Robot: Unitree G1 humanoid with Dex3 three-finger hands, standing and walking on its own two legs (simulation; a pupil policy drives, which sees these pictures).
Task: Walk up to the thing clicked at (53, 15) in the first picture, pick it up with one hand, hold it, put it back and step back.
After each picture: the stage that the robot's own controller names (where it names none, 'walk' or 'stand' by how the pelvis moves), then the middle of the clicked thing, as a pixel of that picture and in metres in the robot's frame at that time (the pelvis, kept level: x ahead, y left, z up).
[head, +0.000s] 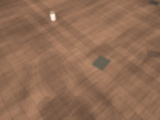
stand; (52, 15) +1.97 +0.43 -0.72
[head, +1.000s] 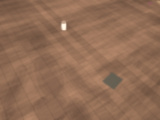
walk; (63, 25) +1.86 +0.22 -0.70
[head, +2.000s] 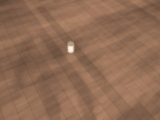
walk; (70, 47) +1.25 +0.10 -0.71
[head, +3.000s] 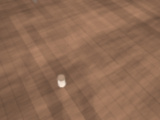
walk; (61, 80) +0.80 +0.19 -0.71
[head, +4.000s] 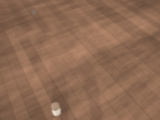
walk; (55, 109) +0.56 +0.22 -0.71
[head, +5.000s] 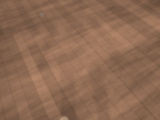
stand; out of the picture +0.42 +0.19 -0.70
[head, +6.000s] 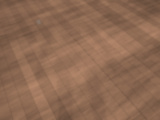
stand; out of the picture +0.38 +0.20 -0.72
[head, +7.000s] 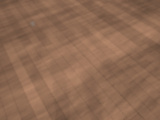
stand; out of the picture +0.36 +0.21 -0.72
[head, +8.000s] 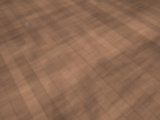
stand; out of the picture +0.36 +0.22 -0.72
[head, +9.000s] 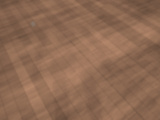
stand; out of the picture +0.38 +0.21 -0.73
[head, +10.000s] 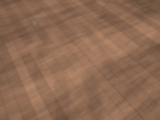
stand; out of the picture +0.37 +0.21 -0.73
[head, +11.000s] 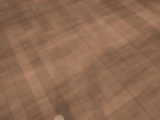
go down; out of the picture +0.39 +0.20 -0.72
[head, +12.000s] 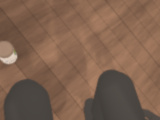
go down; (6, 53) +0.46 +0.26 -0.29
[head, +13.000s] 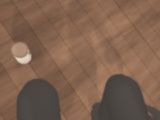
close in; (22, 53) +0.46 +0.25 -0.30
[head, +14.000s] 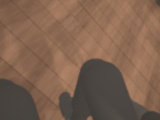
close in; out of the picture +0.44 +0.29 -0.22
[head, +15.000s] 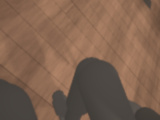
close; out of the picture +0.43 +0.30 -0.23
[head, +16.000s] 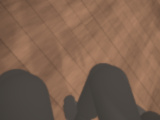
lift; out of the picture +0.36 +0.28 -0.20
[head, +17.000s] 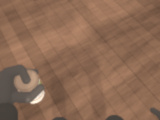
lift; (30, 87) +0.32 +0.19 +0.00
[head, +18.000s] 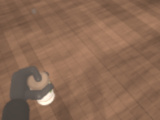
hold; (42, 88) +0.33 +0.16 +0.01
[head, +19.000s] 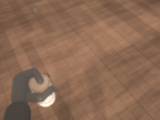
hold; (43, 90) +0.33 +0.16 +0.00
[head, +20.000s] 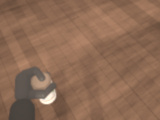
crouch; (44, 88) +0.34 +0.15 -0.05
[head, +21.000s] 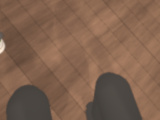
lower; out of the picture +0.48 +0.26 -0.10
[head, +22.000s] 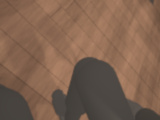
lower; out of the picture +0.43 +0.31 -0.23
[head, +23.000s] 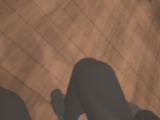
lower; out of the picture +0.44 +0.31 -0.23
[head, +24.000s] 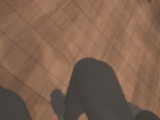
lower; out of the picture +0.44 +0.31 -0.23
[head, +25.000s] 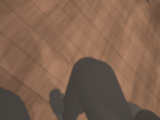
lower; out of the picture +0.44 +0.31 -0.23
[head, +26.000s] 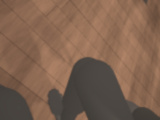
open; out of the picture +0.44 +0.29 -0.24
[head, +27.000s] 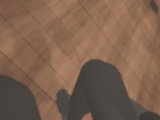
stand; out of the picture +0.44 +0.28 -0.24
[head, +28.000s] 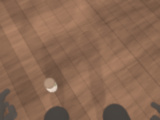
walk; (50, 85) +0.44 +0.20 -0.52
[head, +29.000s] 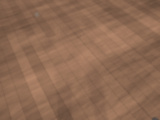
stand; out of the picture +0.40 +0.17 -0.66
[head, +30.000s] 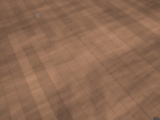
stand; out of the picture +0.40 +0.18 -0.67
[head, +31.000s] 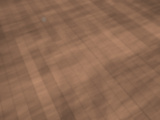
stand; out of the picture +0.41 +0.17 -0.72
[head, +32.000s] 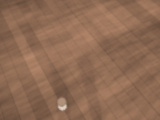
walk; (62, 104) +0.45 +0.13 -0.70
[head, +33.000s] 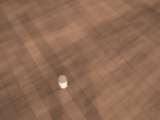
walk; (62, 81) +0.63 +0.17 -0.70
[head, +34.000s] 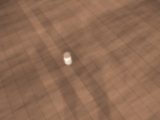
walk; (67, 58) +0.95 +0.21 -0.69
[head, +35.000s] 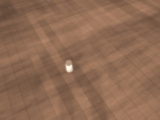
stand; (69, 66) +1.02 +0.18 -0.71
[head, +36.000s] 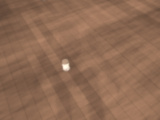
stand; (65, 64) +1.03 +0.20 -0.72
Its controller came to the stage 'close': yes
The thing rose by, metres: 0.71
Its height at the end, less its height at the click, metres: +0.00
